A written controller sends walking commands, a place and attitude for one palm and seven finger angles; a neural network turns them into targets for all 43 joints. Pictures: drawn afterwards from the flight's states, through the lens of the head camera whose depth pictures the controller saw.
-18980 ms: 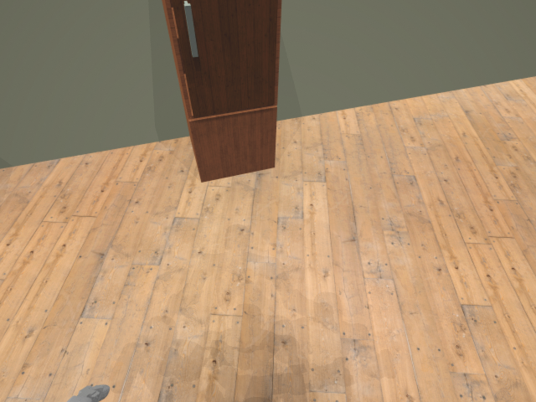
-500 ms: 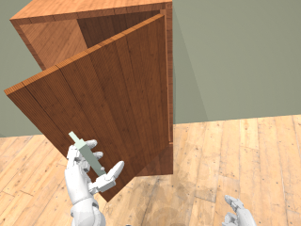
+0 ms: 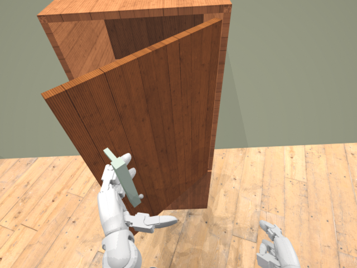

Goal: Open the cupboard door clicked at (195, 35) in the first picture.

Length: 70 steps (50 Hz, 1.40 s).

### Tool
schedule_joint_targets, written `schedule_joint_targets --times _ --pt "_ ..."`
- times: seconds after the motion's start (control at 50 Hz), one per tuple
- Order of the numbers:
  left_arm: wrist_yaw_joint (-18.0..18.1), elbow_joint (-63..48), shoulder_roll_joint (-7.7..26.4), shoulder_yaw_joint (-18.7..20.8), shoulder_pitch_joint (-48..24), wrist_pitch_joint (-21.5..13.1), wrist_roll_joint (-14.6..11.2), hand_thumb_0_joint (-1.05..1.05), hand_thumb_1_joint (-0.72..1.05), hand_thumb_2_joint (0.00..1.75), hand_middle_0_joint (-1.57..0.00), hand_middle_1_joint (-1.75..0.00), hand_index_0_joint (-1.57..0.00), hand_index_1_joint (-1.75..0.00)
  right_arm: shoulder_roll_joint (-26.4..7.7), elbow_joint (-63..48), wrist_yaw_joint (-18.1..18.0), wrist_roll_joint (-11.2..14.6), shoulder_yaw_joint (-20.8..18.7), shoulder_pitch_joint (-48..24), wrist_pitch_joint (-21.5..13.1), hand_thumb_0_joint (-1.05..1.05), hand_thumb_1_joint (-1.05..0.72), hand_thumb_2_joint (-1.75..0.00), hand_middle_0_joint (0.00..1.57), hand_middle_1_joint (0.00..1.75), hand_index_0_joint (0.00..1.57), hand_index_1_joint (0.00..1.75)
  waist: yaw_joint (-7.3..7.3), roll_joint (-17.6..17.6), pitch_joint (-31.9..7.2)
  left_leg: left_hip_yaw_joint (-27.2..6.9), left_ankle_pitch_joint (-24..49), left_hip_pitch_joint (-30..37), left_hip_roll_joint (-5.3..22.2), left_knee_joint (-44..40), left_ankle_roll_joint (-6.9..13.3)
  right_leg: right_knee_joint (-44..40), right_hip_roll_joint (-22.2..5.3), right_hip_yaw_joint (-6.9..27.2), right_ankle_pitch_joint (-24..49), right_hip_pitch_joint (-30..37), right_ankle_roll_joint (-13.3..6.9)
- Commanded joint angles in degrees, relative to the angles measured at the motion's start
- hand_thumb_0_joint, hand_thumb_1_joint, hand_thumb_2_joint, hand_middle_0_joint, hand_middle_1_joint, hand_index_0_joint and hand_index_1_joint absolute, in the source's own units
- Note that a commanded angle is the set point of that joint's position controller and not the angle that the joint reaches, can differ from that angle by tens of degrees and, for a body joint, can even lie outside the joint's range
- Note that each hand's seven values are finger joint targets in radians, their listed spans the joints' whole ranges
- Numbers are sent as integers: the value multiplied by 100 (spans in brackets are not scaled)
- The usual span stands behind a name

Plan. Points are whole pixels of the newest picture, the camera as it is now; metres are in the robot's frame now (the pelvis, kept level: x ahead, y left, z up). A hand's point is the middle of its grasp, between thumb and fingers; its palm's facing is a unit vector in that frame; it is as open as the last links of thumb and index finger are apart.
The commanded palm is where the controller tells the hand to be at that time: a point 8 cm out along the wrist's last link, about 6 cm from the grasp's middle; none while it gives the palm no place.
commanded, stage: slide the hand sideways off the handle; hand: left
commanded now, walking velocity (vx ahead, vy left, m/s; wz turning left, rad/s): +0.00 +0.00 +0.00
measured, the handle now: (123, 179) +0.29 +0.14 +0.07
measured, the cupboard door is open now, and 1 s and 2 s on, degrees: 41 42 42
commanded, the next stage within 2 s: draw the hand back to the body in 1.22 s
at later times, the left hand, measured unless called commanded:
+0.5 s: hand (128, 219) +0.21 +0.11 +0.07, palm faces -0.02 -1.00 +0.04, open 16.2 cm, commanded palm +0.17 +0.16 +0.07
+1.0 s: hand (99, 239) +0.17 +0.15 +0.07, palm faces +0.05 -1.00 +0.01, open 15.9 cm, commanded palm +0.12 +0.22 +0.07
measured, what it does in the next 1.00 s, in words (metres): shifts its weight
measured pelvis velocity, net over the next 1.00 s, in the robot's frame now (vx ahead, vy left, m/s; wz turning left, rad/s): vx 0.00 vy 0.06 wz -0.04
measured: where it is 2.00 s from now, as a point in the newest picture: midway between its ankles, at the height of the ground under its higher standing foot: outside the picture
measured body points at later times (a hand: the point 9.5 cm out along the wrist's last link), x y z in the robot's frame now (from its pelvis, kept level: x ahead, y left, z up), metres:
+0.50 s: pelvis -0.01 +0.07 -0.02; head +0.01 +0.07 +0.43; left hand +0.20 +0.16 +0.07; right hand +0.15 -0.15 -0.09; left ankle +0.04 +0.16 -0.69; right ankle -0.03 -0.06 -0.69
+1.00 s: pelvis +0.00 +0.06 -0.02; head +0.02 +0.05 +0.43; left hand +0.16 +0.21 +0.07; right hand +0.18 -0.16 -0.08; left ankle +0.04 +0.16 -0.69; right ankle -0.03 -0.06 -0.69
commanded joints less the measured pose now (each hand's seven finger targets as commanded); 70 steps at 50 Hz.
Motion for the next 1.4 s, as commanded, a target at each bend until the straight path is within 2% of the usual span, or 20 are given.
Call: schedule_joint_targets --times 0.0,0.02,0.04,0.06,0.1,0.12,0.14,0.18,0.2,0.32,0.4,0.54,0.62,0.72,0.8,0.98,1.08,1.18,1.3,1.38 --pt "439 -1195 -270 138 -598 -104 105 0 -50 30 -15 -30 -15 -30 -368 -1014 -18 -2 -115 -619 -322 0 -90 -90 20 30 20 30 34 -665 -795 331 809 626 -98 -109 340 -1228 -536 541 2463 285 599" --pt "-691 -1354 390 -875 -466 -440 570 0 -50 30 -15 -30 -15 -30 -633 -932 87 113 -98 -391 -331 0 -90 -90 20 30 20 30 -475 -970 -288 355 809 550 -80 -128 429 -1056 -497 649 2725 -142 677" --pt "-1301 -1696 814 -369 -522 -708 338 0 -50 30 -15 -30 -15 -30 -579 -1046 80 141 -164 -334 -323 0 -90 -90 20 30 20 30 -269 -753 -622 356 858 516 -55 -84 455 -957 -500 678 2851 76 631" --pt "-1785 -1913 954 -394 -545 -872 211 0 -50 30 -15 -30 -15 -30 -599 -1125 57 153 -155 -329 -342 0 -90 -90 20 30 20 30 -250 -478 -854 387 872 592 -64 -57 464 -908 -517 712 2903 210 601" --pt "-2368 -2048 748 -443 -421 -948 -249 0 -50 30 -15 -30 -15 -30 -542 -1331 35 273 -140 -257 -412 0 -90 -90 20 30 20 30 -207 -99 -920 408 834 829 -34 -115 451 -915 -420 557 2437 154 474" --pt "-2427 -1935 623 -373 -337 -907 -475 0 -50 30 -15 -30 -15 -30 -510 -1395 18 309 -107 -266 -452 0 -90 -90 20 30 20 30 -177 -180 -788 388 703 815 -28 -159 430 -949 -357 435 2074 33 448" --pt "-2396 -1913 400 -458 -431 -867 -637 0 -50 30 -15 -30 -15 -30 -512 -1453 9 342 -94 -300 -498 0 -90 -90 20 30 20 30 -209 -278 -663 365 552 817 -19 -190 422 -974 -305 323 1705 -146 441" --pt "-2129 -1778 330 -335 -316 -767 -742 0 -50 30 -15 -30 -15 -30 -554 -1537 6 341 -93 -301 -567 0 -90 -90 20 30 20 30 -135 -538 -527 276 273 699 0 -248 400 -944 -229 169 1114 -369 422" --pt "-1979 -1713 337 -320 -199 -722 -674 0 -50 30 -15 -30 -15 -30 -572 -1571 25 343 -90 -316 -578 0 -90 -90 20 30 20 30 -125 -604 -439 234 191 646 15 -293 400 -910 -202 104 912 -438 402" --pt "-1304 -2233 415 -545 206 -515 85 0 -50 30 -15 -30 -15 -30 -566 -1793 209 280 -107 -197 -470 0 -90 -90 20 30 20 30 -7 -221 -869 182 298 653 59 -279 360 -475 -170 -3 858 -580 299" --pt "-1144 -2462 435 -672 474 -395 255 0 -50 30 -15 -30 -15 -30 -562 -1921 258 293 -96 -216 -379 0 -90 -90 20 30 20 30 22 -276 -727 110 202 597 95 -315 343 -436 -132 -37 741 -593 263" --pt "-1153 -2744 487 -644 885 -336 184 0 -50 30 -15 -30 -15 -30 -532 -1984 245 310 -42 -200 -303 0 -90 -90 20 30 20 30 18 -280 -519 32 42 553 124 -365 313 -372 -85 -91 640 -663 266" --pt "-1223 -3091 506 -663 1210 -380 134 0 -50 30 -15 -30 -15 -30 -522 -2075 264 314 -40 -189 -310 0 -90 -90 20 30 20 30 63 -111 -639 25 190 582 118 -332 297 -285 -83 -99 735 -619 259" --pt "-1387 -3274 638 -529 1673 -454 44 0 -50 30 -15 -30 -15 -30 -530 -2136 256 314 -47 -125 -318 0 -90 -90 20 30 20 30 37 -210 -546 70 381 487 106 -209 309 -260 -65 -86 906 -640 280" --pt "-1577 -3380 953 -96 2109 -563 -116 0 -50 30 -15 -30 -15 -30 -547 -2144 213 315 -70 -39 -336 0 -90 -90 20 30 20 30 92 -278 -609 146 435 332 69 -92 323 -242 -47 -32 1035 -550 284" --pt "-2150 -3532 1272 584 2952 -798 -703 0 -50 30 -15 -30 -15 -30 -532 -2071 98 382 -170 -22 -454 0 -90 -90 20 30 20 30 101 -248 -647 317 607 63 -21 219 354 -240 -39 63 1470 -519 361" --pt "-2665 -3671 1427 679 3054 -1027 -979 0 -50 30 -15 -30 -15 -30 -570 -1958 -19 421 -241 -12 -586 0 -90 -90 20 30 20 30 -15 -301 -682 316 679 -88 -51 444 402 -250 -120 192 1815 -537 461" --pt "-3069 -3456 1650 1116 3187 -1116 -1269 0 -50 30 -15 -30 -15 -30 -548 -1893 -141 465 -294 -80 -603 0 -90 -90 20 30 20 30 25 -507 -616 307 480 -411 -81 613 391 -347 -223 417 1784 -473 556" --pt "-3179 -3454 1604 1162 2877 -1206 -1462 0 -50 30 -15 -30 -15 -30 -555 -1888 -224 500 -293 -113 -674 0 -90 -90 20 30 20 30 43 -356 -676 298 286 -409 -72 692 408 -444 -214 487 1181 -638 528" --pt "-3085 -3782 1966 1413 2669 -1037 -1426 0 -50 30 -15 -30 -15 -30 -558 -1916 -289 544 -256 -67 -655 0 -90 -90 20 30 20 30 84 -153 -681 317 239 -149 -39 479 427 -622 -181 447 859 -574 477"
